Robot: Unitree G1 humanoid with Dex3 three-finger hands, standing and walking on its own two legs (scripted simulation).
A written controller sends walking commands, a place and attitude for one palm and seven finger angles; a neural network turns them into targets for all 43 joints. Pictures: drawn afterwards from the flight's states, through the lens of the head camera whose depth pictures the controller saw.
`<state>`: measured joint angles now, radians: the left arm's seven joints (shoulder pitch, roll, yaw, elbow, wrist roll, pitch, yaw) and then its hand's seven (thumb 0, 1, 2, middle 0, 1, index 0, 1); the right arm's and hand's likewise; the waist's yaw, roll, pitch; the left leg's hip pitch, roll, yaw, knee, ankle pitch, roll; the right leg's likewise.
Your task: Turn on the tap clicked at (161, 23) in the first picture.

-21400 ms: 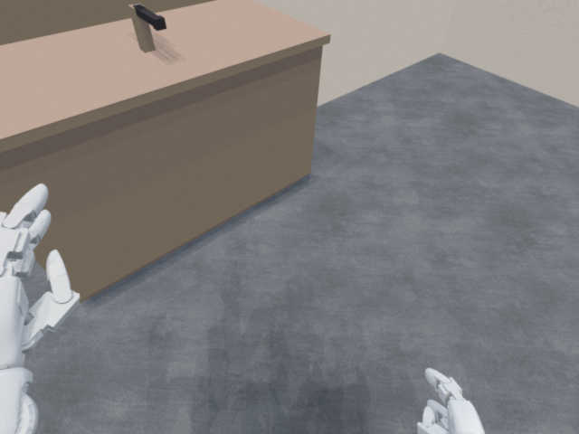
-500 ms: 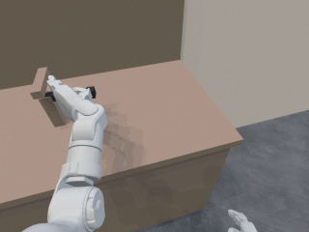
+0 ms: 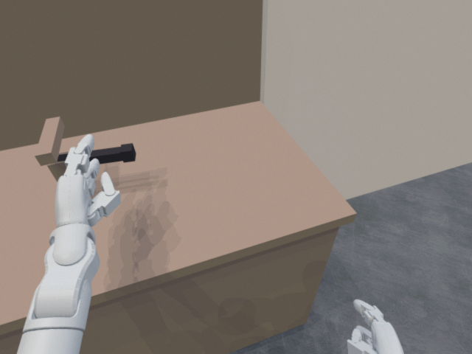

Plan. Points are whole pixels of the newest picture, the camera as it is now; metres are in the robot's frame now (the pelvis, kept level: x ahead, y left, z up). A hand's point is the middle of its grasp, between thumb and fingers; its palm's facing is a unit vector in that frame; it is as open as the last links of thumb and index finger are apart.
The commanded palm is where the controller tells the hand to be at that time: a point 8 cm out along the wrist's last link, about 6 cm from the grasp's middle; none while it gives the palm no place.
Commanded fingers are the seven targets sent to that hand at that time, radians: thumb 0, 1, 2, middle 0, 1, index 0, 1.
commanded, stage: draw the hand back beside the body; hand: left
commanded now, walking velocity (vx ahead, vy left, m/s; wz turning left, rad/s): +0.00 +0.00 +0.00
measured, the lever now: (128, 152) +0.48 +0.28 +0.11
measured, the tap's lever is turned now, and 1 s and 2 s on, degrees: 82 82 82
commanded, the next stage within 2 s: step back with the hand held close in 1.12 s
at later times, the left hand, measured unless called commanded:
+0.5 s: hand (80, 230) +0.23 +0.24 +0.16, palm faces +0.33 -0.90 -0.28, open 7.6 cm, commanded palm +0.20 +0.28 +0.17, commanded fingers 0.00 0.90 0.90 -0.19 -0.28 -0.19 -0.28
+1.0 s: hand (33, 266) +0.18 +0.28 +0.16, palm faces +0.44 -0.84 -0.32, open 7.4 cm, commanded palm +0.14 +0.31 +0.17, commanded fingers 0.00 0.90 0.90 -0.20 -0.30 -0.20 -0.30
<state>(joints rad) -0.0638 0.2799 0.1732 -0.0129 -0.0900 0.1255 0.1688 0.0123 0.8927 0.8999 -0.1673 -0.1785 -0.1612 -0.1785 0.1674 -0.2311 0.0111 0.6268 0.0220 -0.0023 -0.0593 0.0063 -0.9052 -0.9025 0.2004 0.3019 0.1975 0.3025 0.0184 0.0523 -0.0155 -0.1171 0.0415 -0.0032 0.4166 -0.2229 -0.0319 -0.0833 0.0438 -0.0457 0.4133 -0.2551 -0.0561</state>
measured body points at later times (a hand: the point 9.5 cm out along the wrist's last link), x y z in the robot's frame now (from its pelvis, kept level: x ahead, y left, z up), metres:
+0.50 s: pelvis -0.01 +0.02 +0.00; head -0.04 +0.00 +0.45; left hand +0.21 +0.28 +0.18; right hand +0.18 -0.20 -0.08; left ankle +0.01 +0.15 -0.74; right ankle -0.01 -0.08 -0.74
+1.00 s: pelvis -0.01 +0.03 +0.00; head -0.04 +0.01 +0.45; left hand +0.15 +0.32 +0.18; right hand +0.20 -0.18 -0.07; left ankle +0.01 +0.15 -0.74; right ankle -0.01 -0.08 -0.74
